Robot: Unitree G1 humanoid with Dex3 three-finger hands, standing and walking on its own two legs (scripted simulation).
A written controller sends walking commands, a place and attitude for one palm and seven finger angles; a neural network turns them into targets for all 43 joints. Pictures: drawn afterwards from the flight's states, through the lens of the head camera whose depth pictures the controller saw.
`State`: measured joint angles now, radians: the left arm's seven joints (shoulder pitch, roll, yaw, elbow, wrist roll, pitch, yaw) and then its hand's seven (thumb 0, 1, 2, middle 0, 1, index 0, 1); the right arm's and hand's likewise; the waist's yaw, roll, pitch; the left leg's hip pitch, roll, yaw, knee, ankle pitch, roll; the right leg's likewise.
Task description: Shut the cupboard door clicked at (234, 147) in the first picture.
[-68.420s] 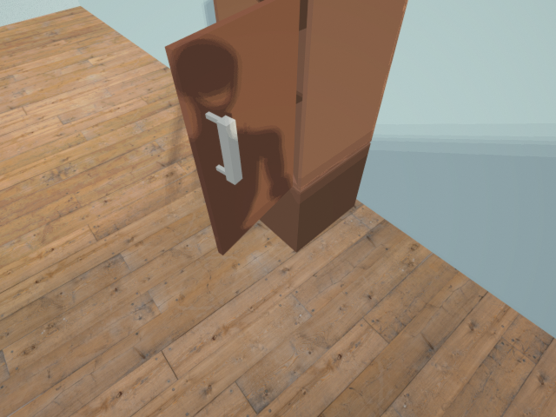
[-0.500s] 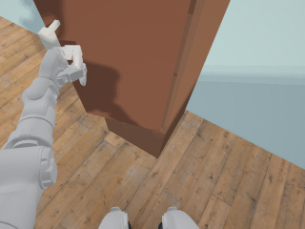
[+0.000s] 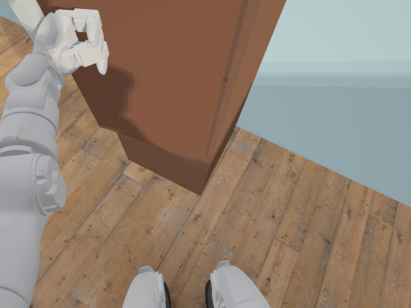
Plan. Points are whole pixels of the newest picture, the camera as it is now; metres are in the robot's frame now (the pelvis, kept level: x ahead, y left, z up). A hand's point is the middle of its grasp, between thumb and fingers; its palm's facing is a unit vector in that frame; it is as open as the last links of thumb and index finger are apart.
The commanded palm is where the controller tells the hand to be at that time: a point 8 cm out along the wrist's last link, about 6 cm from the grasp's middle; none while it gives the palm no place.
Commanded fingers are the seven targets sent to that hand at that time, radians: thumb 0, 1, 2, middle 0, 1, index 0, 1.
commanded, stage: push the door shut along its arc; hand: left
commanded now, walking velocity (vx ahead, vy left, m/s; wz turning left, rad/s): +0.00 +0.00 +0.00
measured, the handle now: (51, 31) +0.60 +0.20 +0.11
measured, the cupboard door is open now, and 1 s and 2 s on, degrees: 8 0 0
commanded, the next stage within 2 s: pull the fist back off the door in 0.22 s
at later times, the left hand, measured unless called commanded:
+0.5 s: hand (102, 38) +0.59 +0.12 +0.11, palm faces +0.07 -1.00 +0.06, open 2.8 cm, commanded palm +0.56 +0.12 +0.12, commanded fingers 0.00 0.90 0.90 -1.30 -1.50 -1.30 -1.50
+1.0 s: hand (114, 69) +0.51 +0.09 +0.11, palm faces +0.06 -1.00 -0.01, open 3.1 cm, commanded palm +0.47 +0.13 +0.12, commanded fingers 0.00 0.90 0.90 -1.30 -1.50 -1.30 -1.50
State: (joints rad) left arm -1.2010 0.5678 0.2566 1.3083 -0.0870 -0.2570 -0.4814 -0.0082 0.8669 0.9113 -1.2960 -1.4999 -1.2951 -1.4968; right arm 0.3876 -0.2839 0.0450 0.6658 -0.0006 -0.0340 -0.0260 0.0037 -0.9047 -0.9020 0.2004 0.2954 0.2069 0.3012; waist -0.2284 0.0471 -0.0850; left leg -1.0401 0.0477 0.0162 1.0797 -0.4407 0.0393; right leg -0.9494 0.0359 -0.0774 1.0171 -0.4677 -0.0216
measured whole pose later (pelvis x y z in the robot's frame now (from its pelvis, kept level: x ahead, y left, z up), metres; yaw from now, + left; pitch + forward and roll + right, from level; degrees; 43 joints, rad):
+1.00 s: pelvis +0.03 -0.01 +0.03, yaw +0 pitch +18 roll -1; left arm -0.80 0.24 0.26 1.05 -0.06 -0.41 0.05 0.02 0.90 0.90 -1.30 -1.50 -1.30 -1.50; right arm 0.45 -0.26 -0.02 0.64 -0.03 0.04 0.08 0.00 -0.91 -0.90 0.20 0.30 0.20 0.30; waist -0.15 0.05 -0.12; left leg -0.80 0.04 0.05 0.91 -0.42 0.02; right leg -0.73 0.04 -0.04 0.88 -0.45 -0.03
